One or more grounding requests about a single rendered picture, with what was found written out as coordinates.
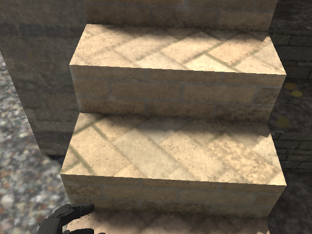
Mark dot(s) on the left robot hand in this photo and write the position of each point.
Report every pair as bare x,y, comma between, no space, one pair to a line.
63,215

